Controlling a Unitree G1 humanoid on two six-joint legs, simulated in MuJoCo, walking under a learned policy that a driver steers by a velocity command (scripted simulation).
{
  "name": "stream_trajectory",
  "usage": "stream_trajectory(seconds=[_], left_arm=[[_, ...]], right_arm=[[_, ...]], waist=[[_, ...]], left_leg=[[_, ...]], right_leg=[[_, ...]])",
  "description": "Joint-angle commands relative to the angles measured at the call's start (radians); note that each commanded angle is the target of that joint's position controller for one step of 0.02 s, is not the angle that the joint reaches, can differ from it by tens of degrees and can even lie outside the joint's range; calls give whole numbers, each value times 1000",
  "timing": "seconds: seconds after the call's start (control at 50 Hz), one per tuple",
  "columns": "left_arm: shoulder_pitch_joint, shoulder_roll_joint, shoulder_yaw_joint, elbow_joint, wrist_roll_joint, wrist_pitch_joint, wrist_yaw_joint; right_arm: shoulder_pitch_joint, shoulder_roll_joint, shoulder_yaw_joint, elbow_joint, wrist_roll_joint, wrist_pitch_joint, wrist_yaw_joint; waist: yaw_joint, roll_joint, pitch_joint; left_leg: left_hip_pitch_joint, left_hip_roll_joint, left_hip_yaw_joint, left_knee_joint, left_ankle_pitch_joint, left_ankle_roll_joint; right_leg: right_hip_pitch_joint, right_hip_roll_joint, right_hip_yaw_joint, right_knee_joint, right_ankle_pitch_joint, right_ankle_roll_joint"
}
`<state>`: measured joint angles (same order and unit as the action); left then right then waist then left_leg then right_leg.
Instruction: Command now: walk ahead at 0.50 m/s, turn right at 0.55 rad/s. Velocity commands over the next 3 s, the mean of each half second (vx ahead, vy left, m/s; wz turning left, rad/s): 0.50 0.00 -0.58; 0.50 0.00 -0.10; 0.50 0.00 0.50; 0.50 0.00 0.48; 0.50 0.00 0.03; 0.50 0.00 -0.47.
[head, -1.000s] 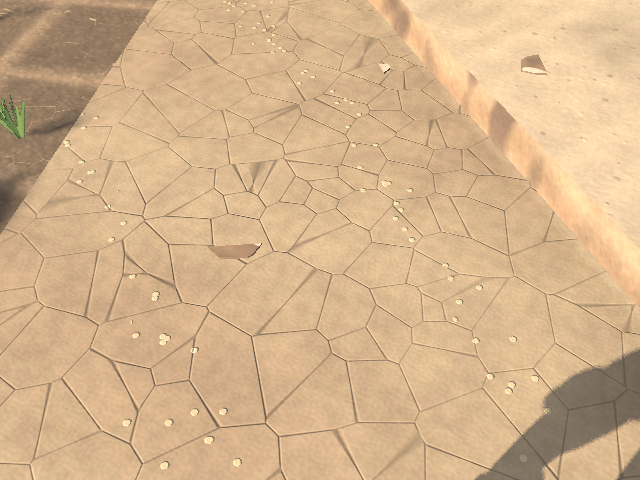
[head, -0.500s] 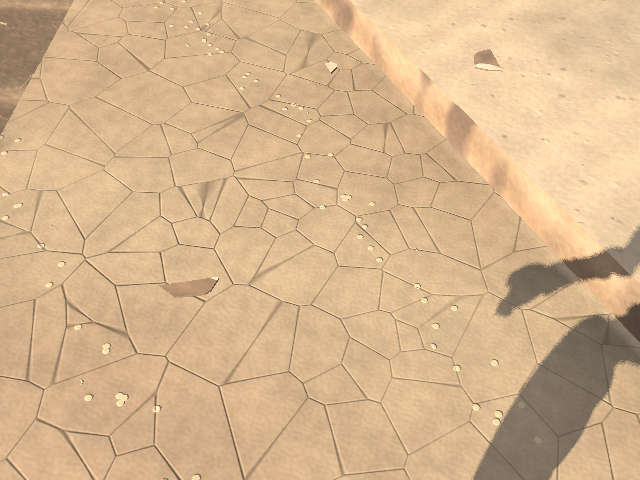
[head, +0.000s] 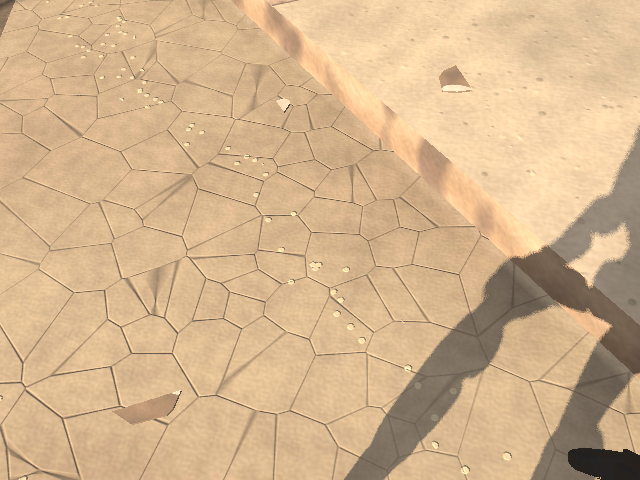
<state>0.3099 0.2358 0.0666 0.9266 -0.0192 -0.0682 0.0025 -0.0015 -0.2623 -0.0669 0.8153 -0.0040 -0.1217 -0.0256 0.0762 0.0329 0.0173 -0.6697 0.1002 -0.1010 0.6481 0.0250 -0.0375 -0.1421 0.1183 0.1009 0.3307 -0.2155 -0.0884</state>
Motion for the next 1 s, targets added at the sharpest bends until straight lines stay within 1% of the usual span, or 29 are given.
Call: stream_trajectory(seconds=[0.02,0.06,0.1,0.12,0.14,0.16,0.18,0.2,0.22,0.24,0.28,0.32,0.36,0.46,0.52,0.56,0.62,0.64,0.66,0.68,0.7,0.72,0.74,0.76,0.78,0.8,0.84,0.9,1.0], left_arm=[[21,160,37,-53,-10,-4,10],[38,155,38,-56,-12,4,16],[26,164,43,-70,-4,11,22],[15,146,37,-82,0,12,23],[-3,96,20,-104,8,7,16],[94,36,5,-128,-7,-3,14],[142,80,1,-143,-26,-10,11],[89,169,22,-134,-31,-6,11],[12,180,28,-146,-21,0,13],[-27,164,31,-160,-10,3,13],[-25,127,36,-173,-11,17,6],[-33,93,29,-195,-11,31,1],[-67,86,28,-222,-6,38,-1],[-194,69,14,-271,-4,28,-29],[-289,65,7,-313,-4,28,-47],[-324,77,9,-340,-6,30,-56],[-261,120,30,-346,4,36,-59],[-122,150,53,-309,4,36,-54],[76,131,35,-220,130,32,-43],[144,220,53,-219,140,21,-32],[180,317,74,-239,89,29,-17],[135,287,68,-230,74,31,-9],[69,223,48,-218,68,22,-4],[19,162,27,-207,66,15,-5],[-17,130,13,-199,54,7,-5],[-36,113,6,-195,49,-1,-7],[-22,114,5,-176,47,-23,-9],[6,119,9,-144,48,-37,-8],[48,119,8,-107,46,-44,1]], right_arm=[[-85,-57,-3,-80,14,-12,15],[-94,-90,-10,-96,17,-21,27],[-44,-118,-19,-92,20,-34,33],[51,-141,-31,-69,15,-39,30],[206,-187,-47,-46,-3,-45,24],[349,-271,-69,-27,-24,-34,16],[374,-240,-64,-11,-3,-22,23],[306,-139,-37,-42,4,-17,22],[251,-105,-26,-53,3,-8,20],[201,-92,-20,-51,-4,-1,22],[167,-70,-12,-42,-13,-1,25],[178,-87,-20,-28,-7,-9,28],[189,-113,-31,-17,-5,-12,24],[218,-154,-42,-3,0,3,13],[270,-181,-48,12,12,17,11],[289,-197,-54,20,21,29,12],[292,-236,-63,23,36,48,8],[290,-234,-57,31,39,53,8],[367,-153,-21,52,-42,57,20],[444,-20,15,16,-44,59,34],[446,-69,4,-5,-21,59,41],[289,-135,-14,-21,-12,65,38],[248,-109,-2,-31,4,57,44],[264,-106,0,-10,-2,57,48],[300,-108,-3,10,-23,71,50],[352,-107,-3,36,-31,87,54],[355,-91,-3,44,-27,102,66],[252,-68,0,18,-27,106,79],[109,-32,16,-30,-30,96,95]], waist=[[2,-112,-1],[-6,-114,-13],[-48,-142,-29],[-98,-142,-72],[-169,-91,-196],[-160,145,-351],[-141,322,-391],[-154,175,-256],[-153,79,-151],[-129,41,-82],[-88,72,-29],[-80,71,-25],[-79,41,-20],[-119,26,6],[-153,19,39],[-153,27,54],[-88,66,-11],[-2,52,-81],[35,22,-165],[14,-187,-293],[41,-273,-446],[60,-97,-313],[29,-94,-177],[-20,-63,-106],[-60,-97,-62],[-82,-122,-58],[-92,-117,-42],[-76,-109,26],[-47,-98,65]], left_leg=[[175,-76,50,-120,85,-7],[186,-81,25,-174,22,5],[262,-87,28,-204,-66,33],[393,-87,38,-234,-87,61],[640,25,-52,-195,-108,120],[1014,253,-418,-235,-249,254],[1079,358,-721,-321,-443,319],[967,315,-601,-338,-514,274],[824,265,-424,-348,-427,227],[694,219,-315,-379,-314,210],[562,164,-164,-436,-193,194],[535,158,-79,-476,-106,215],[548,167,-13,-495,-26,230],[583,141,164,-505,41,200],[646,163,211,-491,38,188],[709,188,231,-459,91,174],[740,195,275,-272,529,151],[697,172,298,-109,615,136],[579,127,355,143,451,106],[245,52,328,466,-261,68],[64,-108,192,738,-646,40],[-27,-59,67,765,-521,61],[-22,-33,52,701,-432,70],[39,1,40,592,-382,73],[104,12,38,531,-365,67],[171,10,42,505,-346,60],[166,-4,51,483,-302,57],[45,11,47,393,-185,51],[10,4,103,155,-38,53]], right_leg=[[-119,-218,185,-79,103,-133],[-34,-248,252,-9,77,-123],[1,-260,299,66,113,-105],[-15,-222,288,152,166,-82],[-111,-164,225,379,143,-49],[-428,-21,73,719,-135,27],[-625,-57,58,916,-389,38],[-687,-116,80,1001,-306,44],[-675,-154,42,1004,-217,49],[-641,-183,30,957,-153,52],[-570,-229,21,886,-98,51],[-567,-244,2,845,-60,61],[-601,-251,4,771,3,74],[-560,-237,-58,483,236,73],[-550,-220,-106,377,232,58],[-552,-207,-126,335,165,36],[-364,-119,-197,296,7,-24],[-161,-76,-208,222,50,-58],[93,-45,-196,166,18,-73],[421,-358,196,173,-12,-138],[509,-574,649,15,166,-265],[428,-511,453,19,248,-217],[269,-477,291,15,312,-183],[146,-421,184,-19,331,-126],[53,-386,103,-56,331,-94],[-6,-370,55,-88,308,-78],[-24,-362,10,-151,267,-90],[10,-359,-65,-226,178,-93],[83,-350,-198,-228,248,-76]])
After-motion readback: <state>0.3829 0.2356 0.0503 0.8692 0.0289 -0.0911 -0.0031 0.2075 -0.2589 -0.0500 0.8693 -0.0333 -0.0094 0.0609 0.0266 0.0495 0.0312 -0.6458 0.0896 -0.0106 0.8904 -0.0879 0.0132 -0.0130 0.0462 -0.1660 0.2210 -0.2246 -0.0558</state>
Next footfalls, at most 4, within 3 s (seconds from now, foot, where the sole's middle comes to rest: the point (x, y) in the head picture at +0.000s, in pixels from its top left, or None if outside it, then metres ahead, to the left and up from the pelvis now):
0.14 left None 0.28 0.14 -0.78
0.66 right None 0.47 -0.19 -0.78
1.20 left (404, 340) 0.80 -0.08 -0.78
1.72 right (479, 259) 1.05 -0.28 -0.78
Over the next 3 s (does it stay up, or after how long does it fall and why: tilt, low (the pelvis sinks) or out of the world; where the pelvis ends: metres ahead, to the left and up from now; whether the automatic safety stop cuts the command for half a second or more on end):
stays up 1.57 0.04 0.08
